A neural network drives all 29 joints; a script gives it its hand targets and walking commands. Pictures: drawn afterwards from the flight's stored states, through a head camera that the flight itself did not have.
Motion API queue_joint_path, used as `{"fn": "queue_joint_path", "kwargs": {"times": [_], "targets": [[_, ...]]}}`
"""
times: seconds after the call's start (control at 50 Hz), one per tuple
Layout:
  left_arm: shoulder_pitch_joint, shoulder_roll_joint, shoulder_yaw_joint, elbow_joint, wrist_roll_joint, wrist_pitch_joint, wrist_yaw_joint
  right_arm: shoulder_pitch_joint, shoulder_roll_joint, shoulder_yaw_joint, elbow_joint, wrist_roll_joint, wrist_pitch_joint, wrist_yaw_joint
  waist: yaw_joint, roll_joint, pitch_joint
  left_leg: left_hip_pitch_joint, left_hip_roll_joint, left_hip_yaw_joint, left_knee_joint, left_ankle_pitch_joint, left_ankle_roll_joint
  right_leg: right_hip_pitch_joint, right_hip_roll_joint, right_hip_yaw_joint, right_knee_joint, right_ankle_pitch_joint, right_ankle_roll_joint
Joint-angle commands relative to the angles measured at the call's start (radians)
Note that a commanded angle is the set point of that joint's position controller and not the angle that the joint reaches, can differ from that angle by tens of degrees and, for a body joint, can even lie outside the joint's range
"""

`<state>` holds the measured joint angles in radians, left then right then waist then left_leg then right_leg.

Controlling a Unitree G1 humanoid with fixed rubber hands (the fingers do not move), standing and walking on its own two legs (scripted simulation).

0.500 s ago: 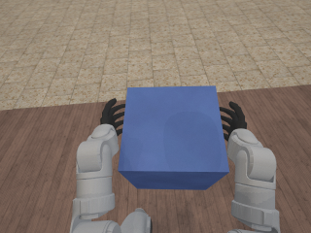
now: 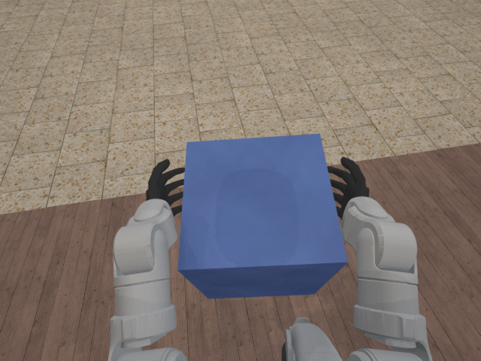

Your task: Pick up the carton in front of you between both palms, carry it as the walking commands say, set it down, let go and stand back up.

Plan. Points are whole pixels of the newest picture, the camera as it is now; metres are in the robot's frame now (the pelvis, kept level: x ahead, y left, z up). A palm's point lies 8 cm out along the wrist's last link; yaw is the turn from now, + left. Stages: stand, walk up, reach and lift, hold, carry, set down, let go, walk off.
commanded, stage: carry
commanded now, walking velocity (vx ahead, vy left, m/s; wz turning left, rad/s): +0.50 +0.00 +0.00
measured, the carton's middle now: (257, 226) +0.33 -0.01 +0.01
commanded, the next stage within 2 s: none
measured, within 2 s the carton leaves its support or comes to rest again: neither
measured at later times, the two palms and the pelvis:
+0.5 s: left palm (179, 102) +0.63 +0.14 +0.06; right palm (309, 97) +0.65 -0.16 +0.05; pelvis +0.31 -0.03 -0.03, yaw +1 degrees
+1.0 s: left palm (184, 50) +0.96 +0.16 +0.01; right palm (282, 50) +0.94 -0.14 +0.01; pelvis +0.62 +0.03 -0.07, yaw -1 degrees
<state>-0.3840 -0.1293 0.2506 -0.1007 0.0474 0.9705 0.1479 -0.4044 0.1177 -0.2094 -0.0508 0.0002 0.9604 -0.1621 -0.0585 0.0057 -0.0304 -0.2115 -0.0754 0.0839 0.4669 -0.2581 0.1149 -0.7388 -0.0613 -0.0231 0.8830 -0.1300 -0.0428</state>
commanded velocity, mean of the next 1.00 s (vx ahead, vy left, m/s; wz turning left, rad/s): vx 0.50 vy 0.00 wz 0.00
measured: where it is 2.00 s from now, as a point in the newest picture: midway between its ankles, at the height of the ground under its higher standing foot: (236, 166)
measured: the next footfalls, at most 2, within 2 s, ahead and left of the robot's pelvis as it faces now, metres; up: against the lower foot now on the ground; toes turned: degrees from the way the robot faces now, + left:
right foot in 0.18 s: +0.30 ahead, -0.07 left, -0.03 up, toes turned -2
left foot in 0.72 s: +0.64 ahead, +0.06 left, -0.07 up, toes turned +2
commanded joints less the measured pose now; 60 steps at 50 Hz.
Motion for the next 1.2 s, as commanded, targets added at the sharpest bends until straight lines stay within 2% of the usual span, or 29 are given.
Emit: {"fn": "queue_joint_path", "kwargs": {"times": [0.0,0.04,0.08,0.12,0.14,0.16,0.18,0.2,0.22,0.24,0.26,0.28,0.34,0.46,0.6,0.64,0.66,0.68,0.7,0.72,0.74,0.76,0.8,0.84,0.88,0.96,1.0,1.14,1.18], "targets": [[-0.531,-0.71,-0.643,-0.056,-0.163,-0.006,0.004,-0.55,0.729,0.636,-0.133,0.21,-0.006,0.037,-0.035,0.086,-0.342,0.395,0.201,-0.172,-0.015,0.815,0.024,-0.051,0.062,-0.085,-0.164,0.128,-0.01],[-0.509,-0.679,-0.634,-0.053,-0.157,0.009,0.009,-0.515,0.697,0.624,-0.124,0.197,0.005,0.03,-0.049,0.094,-0.319,0.41,0.176,-0.145,0.006,0.823,0.019,-0.001,0.093,-0.122,-0.29,0.189,-0.019],[-0.498,-0.65,-0.617,-0.049,-0.151,0.026,0.011,-0.501,0.677,0.615,-0.11,0.187,0.018,0.024,-0.035,0.111,-0.304,0.365,0.174,-0.12,0.035,0.842,0.008,0.141,0.11,-0.132,-0.413,0.273,-0.041],[-0.477,-0.613,-0.588,-0.029,-0.138,0.039,0.014,-0.508,0.667,0.609,-0.101,0.182,0.032,0.018,0.033,0.134,-0.345,0.311,0.184,-0.092,0.179,0.894,-0.026,0.361,0.129,-0.14,-0.463,0.287,-0.06],[-0.464,-0.603,-0.57,-0.018,-0.129,0.043,0.015,-0.525,0.664,0.608,-0.096,0.18,0.039,0.015,0.09,0.099,-0.389,0.231,0.172,-0.038,0.346,0.821,-0.052,0.54,0.108,-0.136,-0.514,0.327,-0.064],[-0.445,-0.591,-0.55,-0.007,-0.117,0.049,0.015,-0.556,0.654,0.605,-0.098,0.177,0.046,0.011,0.126,0.01,-0.442,0.029,0.139,-0.01,0.558,0.492,-0.061,0.766,-0.002,-0.012,-0.432,0.449,-0.065],[-0.454,-0.563,-0.524,0.007,-0.109,0.056,0.018,-0.561,0.67,0.607,-0.083,0.176,0.058,0.008,0.098,-0.189,-0.487,-0.25,0.043,-0.016,0.718,-0.252,-0.077,1.005,-0.247,0.288,-0.26,0.841,-0.13],[-0.462,-0.553,-0.526,0.028,-0.119,0.061,0.026,-0.527,0.663,0.586,-0.063,0.17,0.063,0.003,0.138,-0.306,-0.576,-0.499,-0.039,-0.097,1.003,-0.379,-0.101,1.148,-0.363,0.609,-0.363,0.448,-0.329],[-0.443,-0.61,-0.554,0.036,-0.139,0.06,0.021,-0.551,0.668,0.576,-0.082,0.161,0.064,-0.004,0.14,-0.198,-0.528,-0.565,0.027,-0.133,1.004,-0.303,-0.057,1.066,-0.308,0.617,-0.435,0.167,-0.319],[-0.498,-0.658,-0.578,0.008,-0.167,0.054,0.009,-0.583,0.7,0.56,-0.082,0.152,0.061,-0.006,0.123,-0.13,-0.468,-0.571,0.053,-0.133,0.957,-0.248,-0.046,0.952,-0.256,0.541,-0.474,0.085,-0.279],[-0.561,-0.709,-0.613,-0.017,-0.198,0.048,-0.005,-0.592,0.722,0.546,-0.082,0.134,0.055,-0.007,0.102,-0.04,-0.406,-0.537,0.08,-0.124,0.875,-0.201,-0.05,0.822,-0.232,0.454,-0.493,0.111,-0.244],[-0.622,-0.752,-0.643,-0.031,-0.223,0.04,-0.018,-0.595,0.742,0.529,-0.074,0.111,0.048,-0.005,0.091,-0.024,-0.388,-0.493,0.1,-0.126,0.805,-0.175,-0.054,0.731,-0.222,0.405,-0.512,0.097,-0.226],[-0.69,-0.805,-0.689,-0.058,-0.278,0.009,-0.048,-0.58,0.778,0.545,-0.058,0.092,0.023,0.006,0.087,-0.055,-0.381,-0.448,0.119,-0.095,0.665,-0.115,-0.076,0.652,-0.192,0.312,-0.54,0.153,-0.208],[-0.595,-0.759,-0.691,-0.054,-0.274,-0.012,-0.048,-0.534,0.745,0.581,-0.098,0.093,-0.004,-0.002,0.122,-0.094,-0.388,-0.574,0.12,-0.046,0.434,0.146,-0.093,0.841,-0.13,0.169,-0.467,0.562,-0.148],[-0.496,-0.663,-0.632,-0.017,-0.216,0.019,-0.017,-0.505,0.657,0.573,-0.117,0.1,0.037,-0.006,0.174,-0.115,-0.295,-0.459,0.042,0.044,0.04,0.397,-0.054,0.902,-0.051,0.075,-0.398,0.58,-0.121],[-0.496,-0.654,-0.622,0.005,-0.201,0.031,-0.01,-0.493,0.631,0.547,-0.097,0.087,0.052,-0.008,0.137,-0.136,-0.296,-0.282,0.026,0.048,-0.047,0.429,-0.024,0.841,-0.054,0.052,-0.308,0.633,-0.093],[-0.502,-0.653,-0.621,0.014,-0.198,0.037,-0.009,-0.475,0.618,0.527,-0.075,0.077,0.057,-0.01,0.091,-0.133,-0.332,-0.144,0.014,0.06,-0.079,0.436,-0.017,0.808,-0.048,0.024,-0.2,0.669,-0.071],[-0.522,-0.653,-0.623,0.02,-0.196,0.042,-0.008,-0.458,0.607,0.509,-0.057,0.062,0.06,-0.012,0.039,-0.092,-0.376,0.028,0.044,0.057,-0.093,0.455,-0.023,0.728,-0.024,-0.022,-0.03,0.568,-0.043],[-0.543,-0.652,-0.62,0.025,-0.196,0.047,-0.005,-0.441,0.59,0.488,-0.039,0.05,0.065,-0.013,0.023,0.006,-0.437,0.248,0.18,-0.086,0.037,0.634,-0.039,0.526,0.006,-0.036,0.181,0.219,-0.019],[-0.548,-0.674,-0.622,0.042,-0.199,0.055,-0.002,-0.46,0.568,0.464,-0.014,0.041,0.065,-0.021,0.042,0.193,-0.485,0.482,0.429,-0.451,0.134,0.928,0.083,0.226,0.129,-0.015,0.376,-0.387,0.009],[-0.534,-0.666,-0.609,0.045,-0.195,0.059,0.001,-0.466,0.585,0.472,0.0,0.051,0.064,-0.027,-0.014,0.288,-0.559,0.582,0.498,-0.687,0.05,0.545,0.238,0.027,0.156,0.039,0.595,-0.483,0.014],[-0.578,-0.689,-0.609,0.026,-0.202,0.056,0.004,-0.464,0.639,0.494,0.002,0.08,0.06,-0.017,-0.007,0.202,-0.495,0.489,0.432,-0.68,-0.018,0.304,0.216,-0.048,0.109,0.068,0.588,-0.423,-0.017],[-0.618,-0.754,-0.584,0.026,-0.18,0.044,0.004,-0.603,0.751,0.57,-0.062,0.153,0.044,0.016,0.018,0.033,-0.397,0.257,0.362,-0.524,-0.069,0.256,0.14,0.006,0.051,0.056,0.457,-0.31,-0.022],[-0.622,-0.793,-0.579,0.027,-0.159,0.023,-0.002,-0.69,0.82,0.615,-0.093,0.2,0.02,0.041,0.038,0.04,-0.387,0.133,0.333,-0.441,-0.116,0.184,0.105,0.087,0.026,0.048,0.354,-0.268,-0.015],[-0.595,-0.807,-0.593,0.033,-0.142,0.002,-0.007,-0.696,0.84,0.642,-0.101,0.223,-0.003,0.055,0.038,0.066,-0.392,0.128,0.315,-0.386,-0.125,0.247,0.101,0.076,0.017,0.025,0.286,-0.223,0.001],[-0.534,-0.78,-0.621,0.012,-0.136,-0.023,-0.003,-0.608,0.807,0.653,-0.097,0.22,-0.023,0.055,0.004,0.079,-0.403,0.291,0.295,-0.296,-0.069,0.616,0.078,-0.055,0.006,-0.003,0.15,-0.098,0.013],[-0.523,-0.761,-0.634,-0.013,-0.144,-0.026,-0.002,-0.576,0.785,0.651,-0.108,0.216,-0.026,0.051,-0.007,0.086,-0.399,0.357,0.274,-0.258,-0.049,0.723,0.055,-0.095,0.01,-0.019,0.083,-0.035,0.008],[-0.497,-0.664,-0.629,-0.054,-0.155,0.01,0.011,-0.496,0.681,0.621,-0.124,0.192,0.003,0.027,-0.049,0.096,-0.309,0.405,0.173,-0.147,-0.001,0.814,0.013,0.027,0.097,-0.126,-0.336,0.222,-0.021],[-0.492,-0.631,-0.61,-0.048,-0.148,0.027,0.013,-0.489,0.663,0.611,-0.11,0.184,0.018,0.02,-0.021,0.117,-0.304,0.348,0.177,-0.122,0.046,0.852,-0.004,0.195,0.115,-0.132,-0.44,0.298,-0.045]]}}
